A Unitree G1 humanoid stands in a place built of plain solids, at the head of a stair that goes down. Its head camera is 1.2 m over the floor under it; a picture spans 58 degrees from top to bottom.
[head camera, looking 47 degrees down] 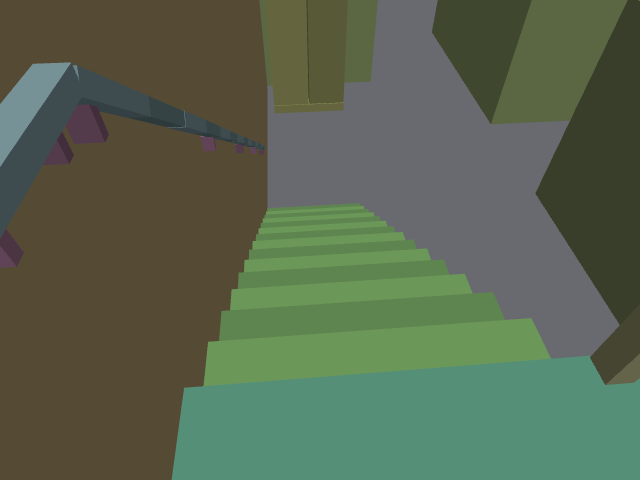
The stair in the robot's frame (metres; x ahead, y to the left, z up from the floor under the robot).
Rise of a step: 0.18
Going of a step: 0.25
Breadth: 1.20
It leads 5 degrees to the left of straight ahead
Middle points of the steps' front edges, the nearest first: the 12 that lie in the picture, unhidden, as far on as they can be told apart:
0.59 -0.21 0.00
0.84 -0.20 -0.18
1.10 -0.17 -0.37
1.35 -0.15 -0.55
1.60 -0.13 -0.74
1.86 -0.11 -0.92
2.11 -0.09 -1.11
2.36 -0.07 -1.29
2.62 -0.05 -1.48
2.87 -0.03 -1.66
3.13 0.00 -1.85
3.38 0.02 -2.03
